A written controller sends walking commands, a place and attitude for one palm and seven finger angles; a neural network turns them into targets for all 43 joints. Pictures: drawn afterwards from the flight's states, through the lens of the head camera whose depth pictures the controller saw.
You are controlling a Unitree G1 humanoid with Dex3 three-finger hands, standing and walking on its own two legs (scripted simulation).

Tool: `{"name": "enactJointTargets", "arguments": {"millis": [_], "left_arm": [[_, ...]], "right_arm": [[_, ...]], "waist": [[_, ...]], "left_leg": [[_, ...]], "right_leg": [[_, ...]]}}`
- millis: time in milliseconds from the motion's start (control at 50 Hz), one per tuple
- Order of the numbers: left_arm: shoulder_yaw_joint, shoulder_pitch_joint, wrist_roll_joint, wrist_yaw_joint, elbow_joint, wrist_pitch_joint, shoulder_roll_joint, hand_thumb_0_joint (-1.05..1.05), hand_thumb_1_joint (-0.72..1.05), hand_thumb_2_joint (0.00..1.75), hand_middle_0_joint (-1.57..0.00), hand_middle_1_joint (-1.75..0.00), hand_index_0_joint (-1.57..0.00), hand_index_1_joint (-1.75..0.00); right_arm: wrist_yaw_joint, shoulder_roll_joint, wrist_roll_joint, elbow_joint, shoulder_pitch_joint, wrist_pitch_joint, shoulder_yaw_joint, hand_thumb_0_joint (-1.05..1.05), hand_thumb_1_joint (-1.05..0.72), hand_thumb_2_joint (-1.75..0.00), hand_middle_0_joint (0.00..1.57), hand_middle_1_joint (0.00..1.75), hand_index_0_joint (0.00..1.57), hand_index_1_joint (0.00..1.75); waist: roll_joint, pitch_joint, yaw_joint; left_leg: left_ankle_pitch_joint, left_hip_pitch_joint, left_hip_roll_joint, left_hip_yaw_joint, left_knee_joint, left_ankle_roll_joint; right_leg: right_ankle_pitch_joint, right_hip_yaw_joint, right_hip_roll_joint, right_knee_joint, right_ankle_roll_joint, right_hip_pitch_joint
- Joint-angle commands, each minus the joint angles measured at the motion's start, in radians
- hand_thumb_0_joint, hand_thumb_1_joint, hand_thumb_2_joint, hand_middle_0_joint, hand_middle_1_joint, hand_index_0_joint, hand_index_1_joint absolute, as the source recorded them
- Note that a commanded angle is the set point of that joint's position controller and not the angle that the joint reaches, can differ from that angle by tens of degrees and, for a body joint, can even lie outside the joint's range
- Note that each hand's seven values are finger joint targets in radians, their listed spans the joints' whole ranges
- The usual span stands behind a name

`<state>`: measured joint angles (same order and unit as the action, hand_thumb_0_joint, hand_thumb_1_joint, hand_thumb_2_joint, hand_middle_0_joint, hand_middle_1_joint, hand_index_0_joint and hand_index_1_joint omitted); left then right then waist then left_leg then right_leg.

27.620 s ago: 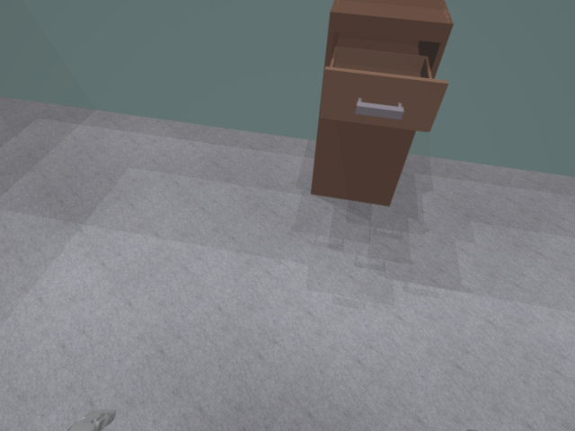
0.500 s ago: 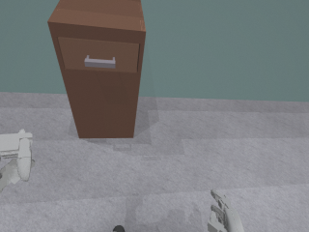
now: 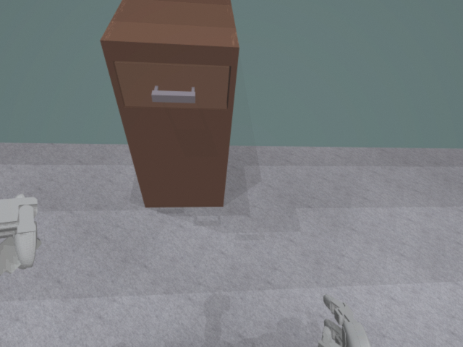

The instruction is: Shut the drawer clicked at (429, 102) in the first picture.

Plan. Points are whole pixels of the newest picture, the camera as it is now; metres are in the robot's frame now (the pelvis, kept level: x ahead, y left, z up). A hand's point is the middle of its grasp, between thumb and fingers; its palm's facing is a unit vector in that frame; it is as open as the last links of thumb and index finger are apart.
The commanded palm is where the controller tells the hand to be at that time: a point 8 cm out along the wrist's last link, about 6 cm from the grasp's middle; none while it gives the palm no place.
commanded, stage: let the arm hang, fingers relaxed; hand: left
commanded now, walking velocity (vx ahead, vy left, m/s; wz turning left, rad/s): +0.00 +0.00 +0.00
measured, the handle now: (174, 92) +0.85 +0.21 -0.05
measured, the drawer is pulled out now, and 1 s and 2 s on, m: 0.00 0.00 0.00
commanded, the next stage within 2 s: look to check the result in 1.18 s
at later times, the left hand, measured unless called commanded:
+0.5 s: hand out of the picture +0.03 +0.19 -0.16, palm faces +0.08 -0.97 -0.23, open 3.8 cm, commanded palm none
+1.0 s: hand out of the picture +0.00 +0.17 -0.16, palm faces +0.07 -0.98 -0.18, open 7.2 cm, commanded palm none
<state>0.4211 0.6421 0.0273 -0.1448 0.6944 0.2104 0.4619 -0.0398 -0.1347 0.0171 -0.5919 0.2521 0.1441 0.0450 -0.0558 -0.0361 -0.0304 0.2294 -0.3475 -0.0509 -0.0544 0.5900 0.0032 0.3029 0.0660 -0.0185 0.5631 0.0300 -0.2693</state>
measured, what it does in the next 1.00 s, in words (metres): stands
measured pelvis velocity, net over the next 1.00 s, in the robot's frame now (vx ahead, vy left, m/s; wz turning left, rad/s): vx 0.00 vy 0.00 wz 0.04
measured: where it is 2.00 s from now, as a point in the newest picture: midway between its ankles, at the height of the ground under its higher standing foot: outside the picture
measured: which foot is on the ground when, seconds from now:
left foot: down 0.00-1.00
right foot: down 0.00-1.00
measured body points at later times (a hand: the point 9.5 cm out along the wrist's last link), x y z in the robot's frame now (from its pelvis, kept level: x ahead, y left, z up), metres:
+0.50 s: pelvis +0.00 -0.02 +0.01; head +0.02 +0.00 +0.45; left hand +0.03 +0.24 -0.14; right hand +0.05 -0.25 -0.14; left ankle +0.03 +0.11 -0.73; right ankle +0.02 -0.10 -0.73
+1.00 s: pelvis +0.00 +0.00 +0.01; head +0.01 +0.00 +0.46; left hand +0.00 +0.22 -0.15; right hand -0.01 -0.21 -0.15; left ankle +0.03 +0.11 -0.73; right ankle +0.02 -0.10 -0.73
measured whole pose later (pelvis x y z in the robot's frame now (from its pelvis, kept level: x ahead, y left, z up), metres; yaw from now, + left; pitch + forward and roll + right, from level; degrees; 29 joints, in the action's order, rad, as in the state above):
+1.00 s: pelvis +0.00 +0.00 +0.01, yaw +2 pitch -2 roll +0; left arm 0.01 0.25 -0.01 -0.02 -1.12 -0.01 0.14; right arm -0.03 -0.11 0.02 -1.13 0.30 -0.01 0.00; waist 0.01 -0.04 -0.01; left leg 0.17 -0.22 0.00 -0.02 0.41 -0.01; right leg 0.20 0.05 -0.01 0.42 0.03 -0.19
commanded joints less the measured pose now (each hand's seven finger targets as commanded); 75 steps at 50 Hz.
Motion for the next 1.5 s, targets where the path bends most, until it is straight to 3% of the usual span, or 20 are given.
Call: {"name": "enactJointTargets", "arguments": {"millis": [0,40,60,80,100,120,140,160,200,240,280,300,320,380,420,540,660,860,1040,1480], "left_arm": [[0.122,-0.019,0.03,-0.027,0.078,0.045,0.107,0.0,0.9,0.9,-1.4,-1.6,-1.4,-1.6],[0.095,0.0,0.03,-0.025,-0.001,0.032,0.065,0.0,0.9,0.9,-1.4,-1.6,-1.4,-1.6],[-0.316,-0.207,-0.067,0.11,-0.732,-0.096,-0.078,0.0,0.9,0.9,-1.4,-1.6,-1.4,-1.6],[-0.283,-0.182,-0.076,0.133,-0.749,-0.188,-0.116,0.0,0.9,0.9,-1.36,-1.56,-1.36,-1.56],[-0.301,-0.16,-0.067,0.144,-0.744,-0.214,-0.154,0.0,0.9,0.9,-1.32,-1.51,-1.32,-1.51],[-0.309,-0.171,-0.061,0.141,-0.786,-0.222,-0.172,0.0,0.9,0.9,-1.28,-1.47,-1.28,-1.47],[-0.317,-0.216,-0.059,0.136,-0.822,-0.223,-0.169,0.0,0.9,0.9,-1.24,-1.43,-1.24,-1.43],[-0.322,-0.272,-0.058,0.133,-0.861,-0.216,-0.165,0.0,0.9,0.9,-1.2,-1.38,-1.2,-1.38],[-0.32,-0.313,-0.057,0.125,-0.988,-0.211,-0.145,0.0,0.9,0.9,-1.12,-1.3,-1.12,-1.3],[-0.322,-0.273,-0.054,0.121,-1.157,-0.206,-0.121,0.0,0.9,0.9,-1.04,-1.21,-1.04,-1.21],[-0.342,-0.29,-0.054,0.123,-1.282,-0.201,-0.079,0.0,0.9,0.9,-0.96,-1.12,-0.96,-1.12],[-0.352,-0.327,-0.05,0.124,-1.335,-0.197,-0.074,0.0,0.9,0.9,-0.92,-1.08,-0.92,-1.08],[-0.363,-0.361,-0.048,0.124,-1.374,-0.196,-0.083,0.0,0.9,0.9,-0.88,-1.04,-0.88,-1.04],[-0.36,-0.385,-0.043,0.121,-1.453,-0.197,-0.132,0.0,0.9,0.9,-0.76,-0.91,-0.76,-0.91],[-0.376,-0.382,-0.039,0.124,-1.509,-0.206,-0.14,0.0,0.9,0.9,-0.68,-0.82,-0.68,-0.82],[-0.382,-0.383,-0.038,0.127,-1.642,-0.203,-0.133,0.0,0.9,0.9,-0.44,-0.56,-0.44,-0.56],[-0.386,-0.355,-0.036,0.12,-1.726,-0.199,-0.146,0.0,0.9,0.9,-0.2,-0.3,-0.2,-0.3],[-0.389,-0.33,-0.037,0.112,-1.787,-0.204,-0.189,0.0,0.9,0.9,-0.2,-0.3,-0.2,-0.3],[-0.389,-0.322,-0.037,0.11,-1.804,-0.197,-0.218,0.0,0.9,0.9,-0.2,-0.3,-0.2,-0.3],[-0.382,-0.355,-0.039,0.11,-1.809,-0.187,-0.175,0.0,0.9,0.9,-0.2,-0.3,-0.2,-0.3]], "right_arm": [[-0.015,-0.161,-0.01,0.113,-0.094,0.013,-0.082,0.0,-0.9,-0.9,0.2,0.3,0.2,0.3],[-0.022,-0.164,-0.018,0.092,-0.077,0.011,-0.083,0.0,-0.9,-0.9,0.2,0.3,0.2,0.3],[0.078,-0.274,-0.005,-0.14,-0.084,0.067,-0.137,0.0,-0.9,-0.9,0.2,0.3,0.2,0.3],[0.069,-0.246,-0.018,-0.126,0.001,-0.021,-0.135,0.0,-0.9,-0.9,0.2,0.3,0.2,0.3],[0.056,-0.242,-0.017,-0.109,-0.019,-0.044,-0.119,0.0,-0.9,-0.9,0.2,0.3,0.2,0.3],[0.047,-0.243,-0.009,-0.109,-0.049,-0.061,-0.108,0.0,-0.9,-0.9,0.2,0.3,0.2,0.3],[0.04,-0.252,0.003,-0.095,-0.058,-0.073,-0.1,0.0,-0.9,-0.9,0.2,0.3,0.2,0.3],[0.036,-0.251,0.017,-0.089,-0.049,-0.072,-0.091,0.0,-0.9,-0.9,0.2,0.3,0.2,0.3],[0.026,-0.269,0.029,-0.11,-0.037,-0.082,-0.087,0.0,-0.9,-0.9,0.2,0.3,0.2,0.3],[0.023,-0.26,0.021,-0.136,-0.088,-0.1,-0.087,0.0,-0.9,-0.9,0.2,0.3,0.2,0.3],[0.026,-0.183,0.001,-0.165,-0.081,-0.124,-0.078,0.0,-0.9,-0.9,0.2,0.3,0.2,0.3],[0.026,-0.158,0.003,-0.191,-0.062,-0.137,-0.076,0.0,-0.9,-0.9,0.2,0.3,0.2,0.3],[0.026,-0.147,0.004,-0.22,-0.038,-0.147,-0.077,0.0,-0.9,-0.9,0.2,0.3,0.2,0.3],[0.026,-0.117,0.013,-0.278,0.004,-0.158,-0.076,0.0,-0.9,-0.9,0.2,0.3,0.2,0.3],[0.024,-0.132,0.013,-0.304,-0.014,-0.159,-0.073,0.0,-0.9,-0.9,0.2,0.3,0.2,0.3],[0.02,-0.142,0.007,-0.387,0.048,-0.157,-0.078,0.0,-0.9,-0.9,0.2,0.3,0.2,0.3],[0.014,-0.135,0.002,-0.45,0.075,-0.148,-0.075,0.0,-0.9,-0.9,0.2,0.3,0.2,0.3],[0.009,-0.092,0.003,-0.505,0.105,-0.15,-0.071,0.0,-0.9,-0.9,0.2,0.3,0.2,0.3],[0.002,-0.078,0.002,-0.515,0.103,-0.137,-0.071,0.0,-0.9,-0.9,0.2,0.3,0.2,0.3],[0.003,-0.124,0.0,-0.515,0.053,-0.134,-0.081,0.0,-0.9,-0.9,0.2,0.3,0.2,0.3]], "waist": [[-0.079,0.069,0.011],[-0.084,0.083,0.004],[0.017,0.108,-0.057],[0.056,0.122,-0.049],[0.104,0.1,-0.024],[0.112,0.108,0.008],[0.055,0.102,0.013],[0.027,0.108,0.014],[0.018,0.128,0.021],[0.041,0.164,0.063],[-0.09,0.138,0.044],[-0.106,0.099,0.024],[-0.041,0.08,0.009],[0.149,0.052,-0.005],[0.223,0.027,0.016],[0.053,0.001,0.015],[0.056,-0.015,0.025],[0.078,-0.074,0.027],[0.075,-0.04,0.029],[0.057,-0.034,0.024]], "left_leg": [[0.125,-0.075,0.014,0.025,0.205,0.007],[0.092,0.004,0.001,0.042,0.127,-0.004],[-0.033,0.007,-0.074,0.065,0.161,-0.005],[-0.272,0.061,-0.062,0.124,0.066,-0.016],[-0.405,0.048,-0.109,0.197,-0.022,-0.047],[-0.475,0.029,-0.178,0.261,-0.068,-0.099],[-0.528,0.009,-0.222,0.33,-0.091,-0.155],[-0.678,0.037,-0.228,0.378,-0.113,-0.182],[-0.852,0.101,-0.222,0.36,-0.116,-0.186],[-0.606,0.043,-0.123,0.221,-0.068,-0.118],[-0.081,0.012,0.028,0.077,0.008,-0.029],[0.059,0.031,0.051,0.053,0.029,-0.017],[0.113,0.073,0.049,0.048,0.032,-0.015],[-0.044,0.16,0.012,0.083,-0.062,-0.026],[0.016,0.097,-0.027,0.136,-0.154,-0.04],[0.024,0.127,-0.025,0.119,-0.192,-0.036],[-0.023,0.131,-0.035,0.117,-0.232,-0.037],[0.026,0.109,-0.034,0.116,-0.266,-0.037],[-0.032,0.126,-0.044,0.124,-0.277,-0.042],[-0.085,0.178,-0.046,0.114,-0.266,-0.041]], "right_leg": [[0.118,-0.408,0.304,-0.354,0.136,-0.003],[0.089,-0.294,0.252,-0.294,0.113,-0.03],[-0.285,-0.061,0.27,-0.025,0.08,-0.093],[-0.318,-0.043,0.169,0.086,0.03,-0.114],[-0.188,-0.015,0.103,0.142,-0.013,-0.134],[-0.068,-0.021,0.074,0.214,-0.029,-0.146],[0.072,-0.049,0.054,0.248,-0.032,-0.139],[0.079,-0.07,0.045,0.27,-0.029,-0.144],[0.048,-0.08,0.046,0.218,-0.027,-0.083],[-0.215,-0.106,0.082,0.032,-0.022,0.106],[-0.411,-0.253,0.209,-0.117,0.031,0.103],[-0.415,-0.282,0.248,-0.171,0.063,0.058],[-0.329,-0.289,0.253,-0.205,0.084,0.01],[-0.104,-0.199,0.17,-0.214,0.053,-0.063],[0.029,-0.163,0.12,-0.232,0.031,-0.02],[0.071,-0.154,0.123,-0.294,0.037,-0.007],[0.014,-0.133,0.117,-0.285,0.032,0.025],[0.046,-0.126,0.108,-0.279,0.027,0.006],[-0.058,-0.115,0.107,-0.249,0.022,0.042],[-0.087,-0.126,0.118,-0.269,0.023,0.049]]}}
